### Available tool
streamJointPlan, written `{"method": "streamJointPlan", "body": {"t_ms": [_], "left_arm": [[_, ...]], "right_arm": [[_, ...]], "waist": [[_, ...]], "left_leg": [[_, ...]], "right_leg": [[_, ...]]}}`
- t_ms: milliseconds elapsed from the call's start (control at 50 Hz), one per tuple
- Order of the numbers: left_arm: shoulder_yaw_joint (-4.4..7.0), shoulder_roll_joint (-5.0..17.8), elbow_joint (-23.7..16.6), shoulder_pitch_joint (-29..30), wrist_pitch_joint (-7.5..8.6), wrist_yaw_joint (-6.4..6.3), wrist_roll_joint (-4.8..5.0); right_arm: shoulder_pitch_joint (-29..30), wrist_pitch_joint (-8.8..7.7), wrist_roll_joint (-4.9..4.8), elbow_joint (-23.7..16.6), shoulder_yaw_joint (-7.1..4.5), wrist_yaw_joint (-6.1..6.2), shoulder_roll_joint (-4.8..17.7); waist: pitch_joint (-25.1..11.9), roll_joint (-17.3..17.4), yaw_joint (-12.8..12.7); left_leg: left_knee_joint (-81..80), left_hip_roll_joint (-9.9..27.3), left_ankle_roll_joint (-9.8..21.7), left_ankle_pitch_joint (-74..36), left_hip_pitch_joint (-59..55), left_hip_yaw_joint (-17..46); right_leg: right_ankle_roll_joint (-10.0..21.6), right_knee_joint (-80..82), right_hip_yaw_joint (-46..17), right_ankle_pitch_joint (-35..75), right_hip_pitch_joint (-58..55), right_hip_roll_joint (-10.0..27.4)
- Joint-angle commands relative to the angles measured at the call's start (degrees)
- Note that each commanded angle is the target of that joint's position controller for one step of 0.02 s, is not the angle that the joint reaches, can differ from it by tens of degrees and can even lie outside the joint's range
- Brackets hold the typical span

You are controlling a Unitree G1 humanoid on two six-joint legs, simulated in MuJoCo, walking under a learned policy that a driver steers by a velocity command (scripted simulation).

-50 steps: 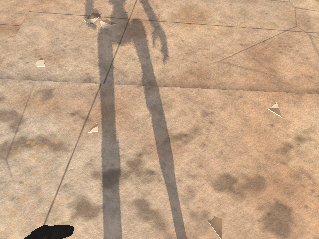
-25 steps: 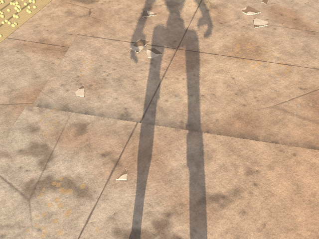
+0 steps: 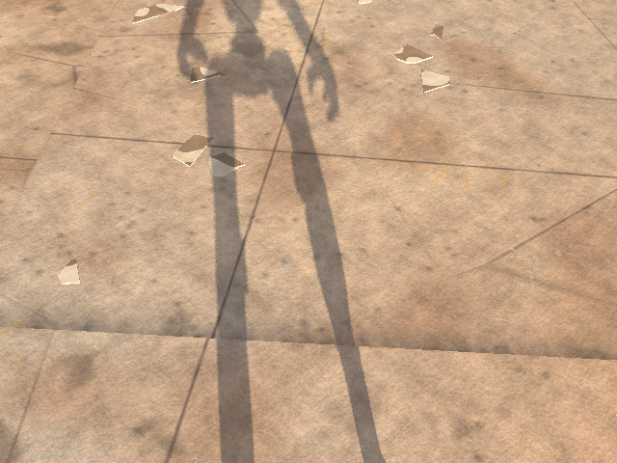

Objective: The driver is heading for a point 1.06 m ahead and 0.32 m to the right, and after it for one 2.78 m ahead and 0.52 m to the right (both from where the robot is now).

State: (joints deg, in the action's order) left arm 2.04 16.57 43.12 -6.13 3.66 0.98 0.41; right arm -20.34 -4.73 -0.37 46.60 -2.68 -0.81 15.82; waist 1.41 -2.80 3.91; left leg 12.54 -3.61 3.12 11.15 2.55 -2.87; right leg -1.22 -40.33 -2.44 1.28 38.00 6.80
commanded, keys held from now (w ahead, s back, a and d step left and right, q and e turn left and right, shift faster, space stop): w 0.50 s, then w+e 0.50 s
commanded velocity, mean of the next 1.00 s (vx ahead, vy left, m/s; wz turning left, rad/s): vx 0.50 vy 0.00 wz -0.18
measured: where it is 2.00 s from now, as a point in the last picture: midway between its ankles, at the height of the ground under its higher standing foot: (394, 269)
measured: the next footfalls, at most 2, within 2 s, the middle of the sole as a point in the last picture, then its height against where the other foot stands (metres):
right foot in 0.18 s outside the picture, level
left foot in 0.72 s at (256, 424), level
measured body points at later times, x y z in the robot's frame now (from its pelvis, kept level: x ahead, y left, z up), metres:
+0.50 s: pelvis +0.27 -0.07 +0.00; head +0.30 -0.08 +0.45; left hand +0.30 +0.21 -0.12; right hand +0.45 -0.32 -0.10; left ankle +0.42 +0.12 -0.68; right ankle +0.24 -0.15 -0.75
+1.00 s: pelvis +0.54 -0.02 +0.00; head +0.56 -0.02 +0.45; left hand +0.73 +0.23 -0.11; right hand +0.53 -0.30 -0.13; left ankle +0.54 +0.09 -0.75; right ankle +0.60 -0.20 -0.68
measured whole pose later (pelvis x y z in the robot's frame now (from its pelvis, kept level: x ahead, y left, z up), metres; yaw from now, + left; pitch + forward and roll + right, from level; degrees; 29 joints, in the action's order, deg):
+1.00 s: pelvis +0.54 -0.02 +0.00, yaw -13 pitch +0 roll +2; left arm 4.7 18.0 44.3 -11.4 0.9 0.0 1.5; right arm -15.9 -5.8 0.6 50.0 -4.3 -0.6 15.3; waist 2.0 -2.6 2.6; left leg 15.3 -0.9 1.6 10.4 5.3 -9.8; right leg 0.5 -53.1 -3.5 -8.5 36.9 6.8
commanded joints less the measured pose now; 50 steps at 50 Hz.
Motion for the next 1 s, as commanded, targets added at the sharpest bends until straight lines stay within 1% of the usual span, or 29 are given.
{"method": "streamJointPlan", "body": {"t_ms": [20, 80, 120, 140, 160, 180, 200, 220, 240, 260, 280, 300, 340, 400, 500, 600, 660, 680, 700, 720, 740, 760, 780, 800, 820, 840, 880, 920, 1000], "left_arm": [[0.38, 2.8, -4.9, 6.3, 1.17, 0.76, 0.39], [0.68, 3.8, -6.2, 8.3, 1.53, 1.66, 0.52], [1.14, 5.0, -5.8, 6.2, 1.72, 1.93, 0.38], [1.78, 6.0, -4.9, 2.2, 1.79, 1.79, 0.24], [3.14, 8.3, -2.3, -5.9, 1.75, 1.34, 0.07], [4.42, 12.3, -0.3, -15.9, 1.57, 0.73, -0.35], [5.38, 17.2, 0.7, -18.8, 1.21, 0.76, -0.56], [3.91, 11.4, 0.4, -19.0, 1.21, 0.88, 0.46], [3.11, 9.3, -0.1, -15.2, 1.33, 0.74, 0.33], [2.75, 8.1, -0.7, -11.5, 1.3, 0.66, 0.0], [2.34, 6.6, -0.9, -8.8, 1.35, 0.76, -0.41], [1.91, 5.4, -1.1, -7.3, 1.59, 0.8, -1.04], [2.05, 5.4, -0.6, -7.1, 2.14, 0.85, -0.77], [2.57, 7.2, 1.0, -8.6, 2.52, 0.27, -0.44], [2.71, 8.3, 3.2, -12.1, 1.72, -0.62, 0.12], [3.01, 9.1, 6.1, -17.7, 0.11, -1.08, 0.9], [3.68, 10.3, 6.4, -17.0, -0.67, -1.69, 0.99], [3.78, 10.5, 6.2, -15.9, -0.89, -1.76, 1.03], [3.28, 9.2, 6.0, -15.6, -0.95, -1.73, 0.62], [1.99, 5.8, 4.2, -15.1, -0.83, -1.67, -0.5], [0.22, -0.8, 3.1, -22.9, 0.23, -1.5, 0.35], [1.48, 5.0, 4.0, -21.0, 0.8, -1.44, 1.56], [2.68, 8.4, 2.7, -15.9, 0.9, -1.47, 2.47], [2.76, 7.9, 2.1, -13.2, 0.76, -1.71, 2.23], [3.0, 7.3, 1.8, -11.9, 0.42, -1.78, 1.52], [3.2, 6.2, 1.9, -12.9, -0.3, -1.66, 1.45], [3.08, 3.9, 1.5, -13.3, -1.81, -1.51, 1.63], [2.97, 3.0, 0.0, -11.2, -2.74, -1.59, 1.22], [2.53, 2.0, -2.0, -5.9, -2.2, -0.23, 0.86]], "right_arm": [[-0.8, -0.27, -0.52, -1.9, -2.58, 0.51, 10.4], [-1.7, 0.67, -0.89, -0.4, -2.91, 0.86, 10.9], [-1.1, 1.29, -0.96, 0.1, -3.18, 1.17, 11.4], [0.0, 1.64, -0.98, 0.0, -3.23, 1.31, 11.8], [0.2, 1.99, -0.71, 0.0, -2.76, 1.45, 10.6], [-0.6, 2.02, 0.47, -1.3, -1.46, 1.68, 7.8], [-7.9, 0.78, 0.4, -2.4, 0.51, 1.12, 1.0], [-5.0, -0.45, -0.65, -1.5, -0.46, 0.82, 6.2], [0.2, -1.21, -2.12, -3.1, -1.44, 0.49, 9.4], [3.6, -1.5, -1.87, -3.9, -1.28, 0.7, 9.0], [5.5, -1.41, -0.83, -4.2, -1.46, 0.89, 8.6], [4.5, -0.9, -0.48, -4.0, -1.65, 0.86, 8.0], [2.5, 0.28, -0.4, -3.3, -1.36, 0.88, 6.0], [6.6, 1.2, 0.14, -4.7, -1.06, 1.18, 4.8], [15.4, 0.37, 0.0, -6.7, -0.33, 0.35, 3.0], [23.8, -0.85, -0.48, -9.8, -0.3, -1.17, 3.4], [21.7, -1.74, -0.45, -9.7, -1.11, -1.61, 5.6], [17.6, -1.96, -0.41, -8.6, -1.72, -1.41, 6.6], [9.9, -2.08, -0.11, -6.4, -3.03, -0.87, 9.2], [0.0, -2.01, 0.87, -5.0, -4.14, -0.22, 12.9], [-3.0, -1.27, 1.04, -3.8, -5.08, -0.27, 16.7], [-3.0, -1.02, 0.57, -4.2, -3.62, -0.3, 10.8], [0.4, -1.02, 0.36, -4.4, -2.73, -0.08, 7.9], [4.0, -1.03, 0.57, -4.5, -2.31, -0.04, 6.7], [6.8, -1.08, 0.74, -4.2, -1.96, -0.16, 5.1], [8.6, -1.38, 1.17, -4.0, -1.76, -0.18, 4.3], [10.5, -2.01, 0.96, -3.3, -2.11, -0.18, 4.4], [10.7, -2.5, 0.94, -2.3, -2.78, 0.04, 6.0], [10.0, -2.08, 0.96, -0.7, -3.72, 0.78, 8.5]], "waist": [[2.4, 6.0, 0.5], [2.9, 6.5, 0.1], [1.5, 7.3, -1.6], [-0.9, 7.6, -4.2], [-6.1, 6.6, -8.0], [-14.8, 1.3, -11.4], [-21.2, -14.2, -7.5], [-21.3, -9.9, -10.2], [-12.7, -6.6, -9.9], [-8.3, -2.1, -8.4], [-4.8, -0.4, -6.9], [-4.2, -1.7, -5.0], [-3.9, -2.1, -3.5], [-1.0, -0.4, -3.7], [1.1, -0.2, -6.8], [3.3, 0.0, -9.0], [1.8, -1.6, -6.5], [-0.3, -2.1, -3.9], [-5.7, -1.2, -0.4], [-15.0, 3.8, 3.6], [-23.0, 19.9, 0.4], [-21.6, 16.6, 2.2], [-13.0, 12.8, 2.2], [-8.7, 9.3, 0.7], [-5.1, 8.5, -0.7], [-3.8, 9.7, -2.5], [-1.6, 9.1, -4.1], [0.1, 7.7, -4.5], [0.8, 6.1, -3.2]], "left_leg": [[-4.8, 15.4, 8.7, -10.7, 2.3, 6.9], [-1.7, 18.1, 7.8, -12.9, -3.5, 8.0], [1.7, 18.9, 6.7, -19.0, -6.0, 8.3], [6.5, 17.8, 5.7, -27.5, -6.1, 7.1], [16.4, 14.8, 4.2, -33.4, -3.6, 4.8], [33.2, 11.4, 2.0, -21.5, 6.6, 2.1], [53.5, 0.4, -2.2, 15.0, 30.5, 2.3], [60.8, 1.7, -1.9, 22.6, 37.7, 10.4], [62.1, 4.6, -1.1, 18.5, 41.8, 9.8], [59.7, 7.6, -0.9, 13.1, 40.7, 7.9], [56.2, 9.4, -1.2, 9.5, 39.0, 7.2], [54.1, 10.9, -1.3, 6.8, 35.4, 7.7], [51.3, 11.5, -2.2, 4.9, 32.1, 7.2], [44.1, 12.1, -3.9, -0.7, 35.3, 6.6], [26.9, 10.3, -4.2, -15.3, 34.4, 4.6], [17.8, 7.7, -3.7, -14.3, 34.1, 4.9], [14.6, 6.4, -2.2, -9.6, 28.2, 5.1], [13.0, 5.4, -1.2, -8.6, 21.9, 4.0], [13.1, 5.6, 0.6, -9.6, 9.8, 3.6], [16.1, 14.8, 4.2, -9.8, -7.2, 12.4], [11.1, 27.8, 12.3, 2.4, -26.1, 36.6], [6.2, 27.3, 11.7, 11.0, -24.0, 41.8], [5.0, 25.5, 9.0, 10.6, -17.1, 32.8], [3.7, 23.4, 7.8, 5.5, -10.0, 26.3], [1.9, 21.4, 7.3, 0.7, -3.9, 21.2], [0.0, 20.1, 6.7, -2.2, 0.5, 16.9], [-3.4, 19.5, 7.2, -5.5, 5.4, 11.7], [-5.4, 19.8, 8.0, -8.2, 6.7, 7.9], [-6.2, 18.0, 7.2, -13.2, 4.8, -0.8]], "right_leg": [[0.4, 6.3, 1.6, 4.5, -2.8, -1.7], [2.5, 9.7, 0.9, -0.1, -1.8, -2.3], [4.0, 11.0, 1.8, -4.4, -5.5, -3.4], [5.1, 12.3, 3.5, -5.4, -11.6, -5.1], [6.7, 12.9, 5.0, -4.6, -23.1, -6.6], [10.1, 10.5, -4.2, -2.0, -40.1, 1.9], [19.7, 16.4, -31.9, -14.4, -59.2, 14.5], [19.5, 22.4, -39.2, -23.5, -59.2, 14.8], [17.0, 23.4, -31.1, -22.9, -52.8, 13.2], [15.5, 24.1, -24.6, -18.0, -45.4, 11.0], [14.9, 25.6, -20.0, -12.1, -38.7, 8.9], [14.5, 27.1, -16.8, -8.1, -34.6, 7.4], [15.3, 29.9, -13.2, -4.0, -30.8, 6.3], [15.9, 32.7, -8.8, 0.1, -29.1, 6.0], [13.1, 33.5, -2.4, 0.6, -30.9, 3.3], [13.0, 29.2, -5.8, 0.0, -36.6, 5.9], [11.5, 24.7, -8.6, 4.0, -39.1, 7.3], [10.6, 20.7, -8.2, 9.3, -38.4, 6.3], [9.0, 12.0, -6.2, 12.6, -35.4, 3.0], [6.8, -4.4, -3.6, 1.1, -25.3, -1.1], [3.1, -23.7, 0.4, -30.6, -3.3, -9.8], [3.0, -31.4, -5.6, -34.8, 2.6, -7.3], [3.3, -33.0, -5.3, -30.0, 5.7, -4.9], [3.0, -32.0, -4.0, -25.4, 4.2, -2.5], [2.8, -29.3, -3.9, -22.2, 2.6, -1.0], [2.6, -27.5, -4.3, -20.0, -0.7, 0.4], [2.2, -24.4, -3.8, -18.2, -3.3, 1.6], [1.7, -20.5, -3.6, -15.1, -1.8, 2.0], [1.7, -7.1, -1.7, -2.9, -2.3, 1.5]]}}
